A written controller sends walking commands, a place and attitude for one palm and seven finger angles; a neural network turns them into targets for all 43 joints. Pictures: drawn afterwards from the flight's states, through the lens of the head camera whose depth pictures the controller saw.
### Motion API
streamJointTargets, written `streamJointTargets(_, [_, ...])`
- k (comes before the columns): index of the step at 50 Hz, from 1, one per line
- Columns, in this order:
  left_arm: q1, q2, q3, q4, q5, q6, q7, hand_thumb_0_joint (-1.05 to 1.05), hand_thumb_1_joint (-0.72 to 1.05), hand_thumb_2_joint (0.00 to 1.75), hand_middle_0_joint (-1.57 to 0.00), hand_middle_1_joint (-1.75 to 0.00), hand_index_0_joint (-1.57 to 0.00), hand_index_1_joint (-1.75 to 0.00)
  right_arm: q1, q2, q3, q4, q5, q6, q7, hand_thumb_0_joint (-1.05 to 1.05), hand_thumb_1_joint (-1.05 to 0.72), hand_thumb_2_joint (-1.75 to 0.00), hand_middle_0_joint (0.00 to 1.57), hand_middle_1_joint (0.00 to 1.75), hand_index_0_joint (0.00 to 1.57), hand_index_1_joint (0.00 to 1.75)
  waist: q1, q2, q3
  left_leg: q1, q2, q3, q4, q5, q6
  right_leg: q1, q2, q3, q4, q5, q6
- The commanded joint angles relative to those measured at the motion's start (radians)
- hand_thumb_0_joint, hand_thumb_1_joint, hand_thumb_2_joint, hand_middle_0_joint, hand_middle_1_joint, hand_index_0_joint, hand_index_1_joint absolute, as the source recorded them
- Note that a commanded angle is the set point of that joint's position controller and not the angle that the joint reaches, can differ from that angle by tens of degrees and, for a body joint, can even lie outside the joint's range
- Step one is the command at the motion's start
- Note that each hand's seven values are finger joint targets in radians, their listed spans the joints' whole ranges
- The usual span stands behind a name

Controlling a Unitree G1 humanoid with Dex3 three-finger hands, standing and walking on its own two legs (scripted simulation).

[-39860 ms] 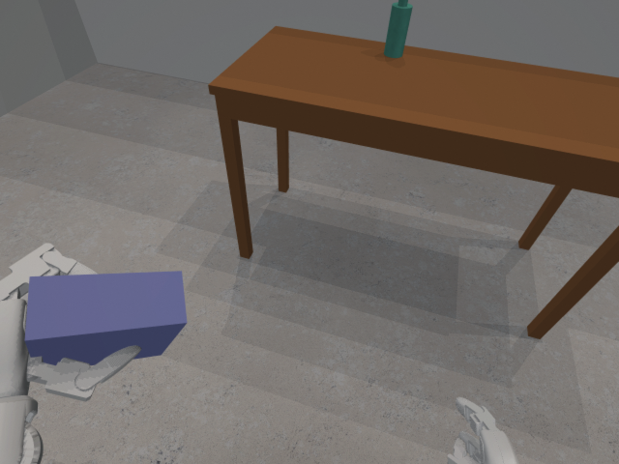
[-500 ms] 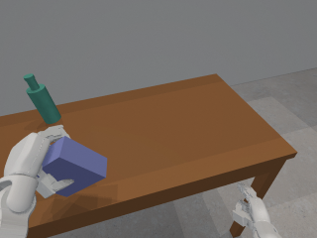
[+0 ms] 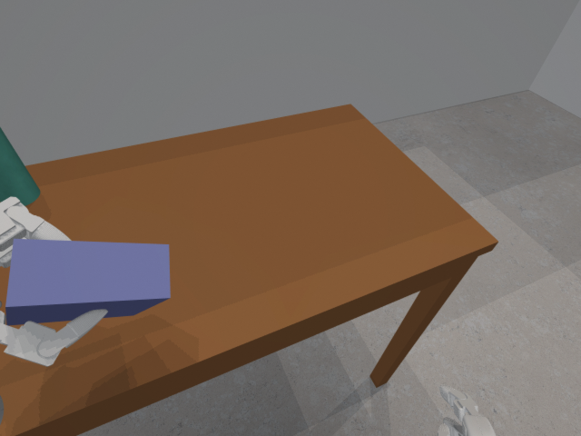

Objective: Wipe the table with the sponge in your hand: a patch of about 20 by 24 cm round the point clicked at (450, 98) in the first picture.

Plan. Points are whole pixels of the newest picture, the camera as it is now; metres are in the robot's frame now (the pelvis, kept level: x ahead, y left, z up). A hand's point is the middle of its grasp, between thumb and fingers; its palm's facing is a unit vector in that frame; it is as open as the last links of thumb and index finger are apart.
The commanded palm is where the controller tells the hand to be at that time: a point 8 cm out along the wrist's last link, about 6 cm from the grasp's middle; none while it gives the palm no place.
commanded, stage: step back with the hand held close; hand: left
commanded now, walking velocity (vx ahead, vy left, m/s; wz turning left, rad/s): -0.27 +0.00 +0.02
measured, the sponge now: (108, 285) +0.23 +0.21 +0.17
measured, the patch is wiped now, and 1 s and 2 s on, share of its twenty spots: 1.00 1.00 1.00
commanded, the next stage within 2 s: stop stepping back and stand still in 0.92 s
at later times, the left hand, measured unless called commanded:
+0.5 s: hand (5, 355) +0.14 +0.24 +0.20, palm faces +0.45 -0.80 -0.40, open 9.5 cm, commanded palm +0.08 +0.28 +0.22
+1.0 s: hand out of the picture +0.04 +0.19 +0.20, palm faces +0.35 -0.82 -0.45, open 9.5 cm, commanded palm -0.03 +0.24 +0.22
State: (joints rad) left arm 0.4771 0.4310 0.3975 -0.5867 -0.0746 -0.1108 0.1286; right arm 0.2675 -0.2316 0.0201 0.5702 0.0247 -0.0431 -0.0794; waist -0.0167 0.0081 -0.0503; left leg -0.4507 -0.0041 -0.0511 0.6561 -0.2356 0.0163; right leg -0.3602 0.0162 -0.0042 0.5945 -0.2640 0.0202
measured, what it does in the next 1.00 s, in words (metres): walks backwards: right foot, then left foot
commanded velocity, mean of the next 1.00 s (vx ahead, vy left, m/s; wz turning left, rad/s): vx -0.37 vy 0.00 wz -0.01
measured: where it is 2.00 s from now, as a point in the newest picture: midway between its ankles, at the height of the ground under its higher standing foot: outside the picture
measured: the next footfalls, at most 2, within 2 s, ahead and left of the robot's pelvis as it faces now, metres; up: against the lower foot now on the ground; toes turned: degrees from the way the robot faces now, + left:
right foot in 0.64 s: -0.08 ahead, -0.14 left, +0.00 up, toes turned +0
left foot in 0.94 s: -0.16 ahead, +0.12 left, +0.00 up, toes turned +5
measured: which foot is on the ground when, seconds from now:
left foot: down 0.00-0.66, up 0.68-0.92, down 0.94-1.00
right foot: down 0.00-0.42, up 0.44-0.62, down 0.64-1.00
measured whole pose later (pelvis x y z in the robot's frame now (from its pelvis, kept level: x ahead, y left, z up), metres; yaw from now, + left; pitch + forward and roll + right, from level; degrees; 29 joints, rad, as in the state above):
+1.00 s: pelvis -0.19 -0.04 +0.00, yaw +0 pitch +3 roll +3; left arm 0.44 0.48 0.46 -0.67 -0.08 -0.21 0.14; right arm 0.13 -0.20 -0.03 0.54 0.03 -0.08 -0.05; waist -0.02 -0.11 0.07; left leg -0.33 0.03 0.07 0.59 -0.32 -0.05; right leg -0.54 -0.01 0.03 0.81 -0.40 0.01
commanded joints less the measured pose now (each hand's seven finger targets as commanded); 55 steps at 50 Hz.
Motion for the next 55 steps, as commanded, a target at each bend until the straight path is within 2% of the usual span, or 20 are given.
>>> streamJointTargets(1, [-0.110,0.190,0.142,-0.324,0.024,-0.110,0.030,0.00,0.10,1.30,-1.20,-1.60,-1.20,-1.60,-0.159,-0.154,-0.050,-0.193,-0.019,-0.097,-0.009,0.00,-0.90,-0.90,0.20,0.30,0.20,0.30,0.030,0.191,-0.073,-0.136,0.146,-0.221,-0.287,-0.321,0.078,0.141,-0.023,0.025,0.010,0.034,-0.016])
streamJointTargets(5, [-0.127,0.171,0.153,-0.276,0.034,-0.123,0.028,0.00,0.10,1.30,-1.20,-1.60,-1.20,-1.60,-0.135,-0.154,-0.053,-0.180,-0.028,-0.108,-0.006,0.00,-0.90,-0.90,0.20,0.30,0.20,0.30,0.026,0.192,-0.070,-0.222,0.152,-0.224,-0.294,-0.446,0.085,0.195,0.003,0.013,0.049,0.002,-0.009])
streamJointTargets(11, [-0.192,0.159,0.111,-0.194,0.012,-0.106,0.028,0.00,0.10,1.30,-1.20,-1.60,-1.20,-1.60,-0.130,-0.131,-0.051,-0.167,-0.017,-0.100,-0.011,0.00,-0.90,-0.90,0.20,0.30,0.20,0.30,0.005,-0.033,-0.035,0.030,0.072,-0.102,0.009,-0.316,0.016,-0.162,-0.157,0.165,-0.188,-0.134,-0.080])
streamJointTargets(15, [-0.229,0.153,0.065,-0.191,0.009,-0.094,0.033,0.00,0.10,1.30,-1.20,-1.60,-1.20,-1.60,-0.137,-0.116,-0.041,-0.155,-0.014,-0.080,-0.009,0.00,-0.90,-0.90,0.20,0.30,0.20,0.30,-0.008,-0.132,-0.054,0.094,0.056,-0.052,0.176,-0.201,-0.004,-0.209,-0.260,0.197,-0.201,0.020,-0.120])
streamJointTargets(17, [-0.242,0.200,0.102,-0.259,0.011,-0.097,0.040,0.00,0.10,1.30,-1.20,-1.60,-1.20,-1.60,-0.161,-0.130,-0.045,-0.171,-0.011,-0.073,-0.009,0.00,-0.90,-0.90,0.20,0.30,0.20,0.30,-0.008,-0.052,-0.067,0.081,0.087,-0.100,0.069,-0.191,0.009,-0.171,-0.239,0.158,-0.112,0.083,-0.108])
streamJointTargets(20, [-0.182,0.192,0.139,-0.326,0.018,-0.109,0.044,0.00,0.10,1.30,-1.20,-1.60,-1.20,-1.60,-0.179,-0.144,-0.052,-0.211,-0.018,-0.069,-0.002,0.00,-0.90,-0.90,0.20,0.30,0.20,0.30,0.016,0.215,-0.086,-0.059,0.201,-0.283,-0.248,-0.366,0.073,-0.087,-0.044,0.014,0.156,-0.090,-0.019])
streamJointTargets(22, [-0.183,0.225,0.189,-0.372,0.037,-0.126,0.051,0.00,0.10,1.30,-1.20,-1.60,-1.20,-1.60,-0.180,-0.143,-0.064,-0.199,-0.030,-0.082,0.008,0.00,-0.90,-0.90,0.20,0.30,0.20,0.30,0.010,0.326,-0.105,-0.158,0.320,-0.409,-0.438,-0.514,0.128,0.002,0.034,0.013,0.470,-0.240,0.010])
streamJointTargets(24, [-0.214,0.204,0.191,-0.361,0.043,-0.140,0.049,0.00,0.10,1.30,-1.20,-1.60,-1.20,-1.60,-0.156,-0.125,-0.079,-0.172,-0.032,-0.095,0.019,0.00,-0.90,-0.90,0.20,0.30,0.20,0.30,0.014,0.274,-0.116,-0.165,0.322,-0.317,-0.395,-0.432,0.133,0.008,0.033,0.032,0.588,-0.229,0.013])
streamJointTargets(30, [-0.195,0.126,0.124,-0.273,0.008,-0.139,0.032,0.00,0.10,1.30,-1.20,-1.60,-1.20,-1.60,-0.118,-0.097,-0.054,-0.118,-0.026,-0.149,0.028,0.00,-0.90,-0.90,0.20,0.30,0.20,0.30,0.014,0.269,-0.128,0.088,0.244,-0.189,-0.303,-0.199,0.053,0.009,0.022,0.008,0.058,-0.204,-0.018])
streamJointTargets(32, [-0.206,0.143,0.119,-0.232,0.016,-0.152,0.024,0.00,0.10,1.30,-1.20,-1.60,-1.20,-1.60,-0.097,-0.085,-0.051,-0.103,-0.022,-0.148,0.028,0.00,-0.90,-0.90,0.20,0.30,0.20,0.30,0.011,0.162,-0.143,0.162,0.172,-0.094,-0.079,-0.132,-0.001,0.023,-0.047,0.025,-0.239,-0.002,-0.062])
streamJointTargets(34, [-0.249,0.164,0.074,-0.239,0.016,-0.169,0.020,0.00,0.10,1.30,-1.20,-1.60,-1.20,-1.60,-0.115,-0.057,-0.047,-0.099,0.003,-0.143,0.022,0.00,-0.90,-0.90,0.20,0.30,0.20,0.30,0.007,-0.247,-0.130,0.060,-0.009,0.088,0.467,-0.244,-0.082,-0.015,-0.335,0.283,-0.339,0.382,-0.185])
streamJointTargets(35, [-0.201,0.169,0.079,-0.218,0.014,-0.158,0.016,0.00,0.10,1.30,-1.20,-1.60,-1.20,-1.60,-0.166,-0.085,-0.071,-0.121,0.016,-0.138,0.019,0.00,-0.90,-0.90,0.20,0.30,0.20,0.30,0.022,-0.332,-0.059,-0.051,-0.022,0.011,0.691,-0.299,-0.071,-0.064,-0.380,0.295,-0.313,0.576,-0.203])
streamJointTargets(39, [-0.105,0.140,0.113,-0.173,0.008,-0.140,0.008,0.00,0.10,1.30,-1.20,-1.60,-1.20,-1.60,-0.198,-0.017,-0.005,-0.144,-0.012,-0.056,0.020,0.00,-0.90,-0.90,0.20,0.30,0.20,0.30,-0.004,-0.071,-0.012,-0.140,0.060,-0.006,0.497,-0.242,-0.052,0.083,-0.313,0.139,-0.142,0.790,-0.153])
streamJointTargets(42, [-0.130,0.167,0.133,-0.196,0.002,-0.152,0.026,0.00,0.10,1.30,-1.20,-1.60,-1.20,-1.60,-0.209,-0.050,-0.019,-0.160,0.000,-0.051,0.004,0.00,-0.90,-0.90,0.20,0.30,0.20,0.30,0.001,-0.093,-0.034,-0.092,0.059,0.029,0.086,-0.230,-0.044,0.203,-0.310,0.171,-0.031,0.916,-0.146])
streamJointTargets(44, [-0.086,0.164,0.148,-0.216,-0.007,-0.154,0.032,0.00,0.10,1.30,-1.20,-1.60,-1.20,-1.60,-0.160,-0.065,-0.040,-0.170,0.007,-0.051,0.000,0.00,-0.90,-0.90,0.20,0.30,0.20,0.30,-0.003,-0.119,-0.162,0.060,0.052,0.070,-0.113,-0.042,-0.038,0.220,-0.274,0.171,0.020,0.803,-0.109])
streamJointTargets(45, [-0.078,0.182,0.164,-0.267,-0.010,-0.159,0.037,0.00,0.10,1.30,-1.20,-1.60,-1.20,-1.60,-0.143,-0.082,-0.058,-0.174,0.008,-0.053,-0.002,0.00,-0.90,-0.90,0.20,0.30,0.20,0.30,-0.008,-0.085,-0.214,0.186,0.090,0.070,-0.207,0.116,-0.024,0.183,-0.245,0.150,0.060,0.687,-0.078])
streamJointTargets(47, [-0.033,0.195,0.187,-0.361,-0.016,-0.166,0.043,0.00,0.10,1.30,-1.20,-1.60,-1.20,-1.60,-0.142,-0.116,-0.098,-0.189,0.008,-0.083,0.011,0.00,-0.90,-0.90,0.20,0.30,0.20,0.30,0.010,0.193,-0.248,0.509,0.348,-0.154,-0.234,0.782,0.076,-0.174,-0.060,0.039,0.256,-0.017,0.007])
streamJointTargets(48, [-0.011,0.170,0.178,-0.367,-0.014,-0.179,0.031,0.00,0.10,1.30,-1.20,-1.60,-1.20,-1.60,-0.116,-0.107,-0.106,-0.168,0.009,-0.099,0.030,0.00,-0.90,-0.90,0.20,0.30,0.20,0.30,0.008,0.211,-0.242,0.600,0.403,-0.139,-0.202,0.937,0.114,-0.306,-0.011,0.058,0.383,-0.282,0.008])
streamJointTargets(51, [-0.040,0.186,0.204,-0.458,0.000,-0.157,0.032,0.00,0.10,1.30,-1.20,-1.60,-1.20,-1.60,-0.110,-0.102,-0.101,-0.132,-0.014,-0.135,0.041,0.00,-0.90,-0.90,0.20,0.30,0.20,0.30,-0.001,0.277,-0.210,0.486,0.352,-0.108,-0.150,0.951,0.129,-0.259,-0.029,0.078,0.364,-0.259,0.026])
streamJointTargets(55, [-0.053,0.153,0.152,-0.344,0.005,-0.109,0.031,0.00,0.10,1.30,-1.20,-1.60,-1.20,-1.60,-0.115,-0.119,-0.093,-0.148,0.014,-0.160,0.052,0.00,-0.90,-0.90,0.20,0.30,0.20,0.30,0.004,0.257,-0.115,0.213,0.277,0.000,-0.176,0.310,0.065,-0.002,-0.048,0.019,0.134,-0.080,0.011])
